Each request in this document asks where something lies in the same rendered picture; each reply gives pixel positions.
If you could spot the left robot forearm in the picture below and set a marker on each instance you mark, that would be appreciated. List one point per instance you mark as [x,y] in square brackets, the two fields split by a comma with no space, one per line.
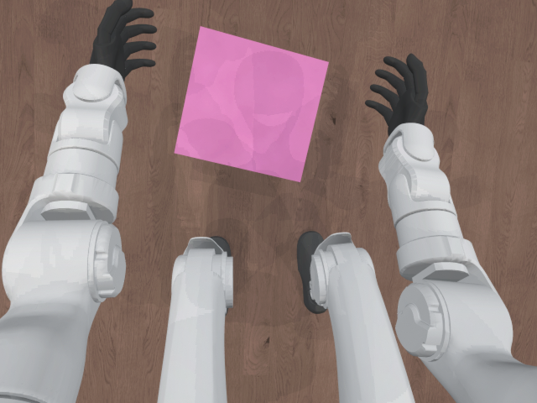
[80,176]

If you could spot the robot right hand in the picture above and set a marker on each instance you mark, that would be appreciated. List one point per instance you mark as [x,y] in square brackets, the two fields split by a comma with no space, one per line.
[411,105]

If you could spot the robot left upper arm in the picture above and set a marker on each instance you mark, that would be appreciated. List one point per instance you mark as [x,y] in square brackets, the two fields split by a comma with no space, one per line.
[58,272]

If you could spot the robot left hand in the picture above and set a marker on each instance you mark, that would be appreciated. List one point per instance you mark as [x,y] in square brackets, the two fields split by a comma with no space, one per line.
[110,47]

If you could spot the carton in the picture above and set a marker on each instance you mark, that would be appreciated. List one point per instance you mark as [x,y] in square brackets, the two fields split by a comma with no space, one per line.
[250,105]

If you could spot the right robot foot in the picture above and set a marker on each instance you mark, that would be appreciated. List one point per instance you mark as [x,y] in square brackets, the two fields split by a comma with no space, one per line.
[306,246]

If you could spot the right robot forearm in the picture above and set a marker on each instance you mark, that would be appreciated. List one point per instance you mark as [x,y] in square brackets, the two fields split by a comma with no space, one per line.
[431,245]

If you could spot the left robot thigh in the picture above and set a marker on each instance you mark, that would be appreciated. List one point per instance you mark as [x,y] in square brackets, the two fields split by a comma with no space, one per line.
[193,368]

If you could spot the robot right upper arm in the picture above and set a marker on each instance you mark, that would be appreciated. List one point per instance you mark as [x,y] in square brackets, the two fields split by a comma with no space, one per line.
[463,335]

